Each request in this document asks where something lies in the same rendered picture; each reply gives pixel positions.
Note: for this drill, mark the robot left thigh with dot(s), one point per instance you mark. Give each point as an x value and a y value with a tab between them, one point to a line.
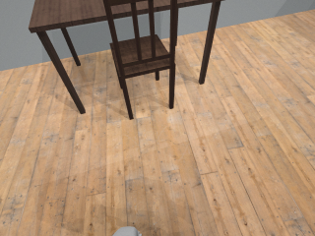
127	231

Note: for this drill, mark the table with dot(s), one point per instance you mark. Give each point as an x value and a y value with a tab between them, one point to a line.
61	14

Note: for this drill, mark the chair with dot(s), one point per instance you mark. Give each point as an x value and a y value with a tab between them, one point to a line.
142	55

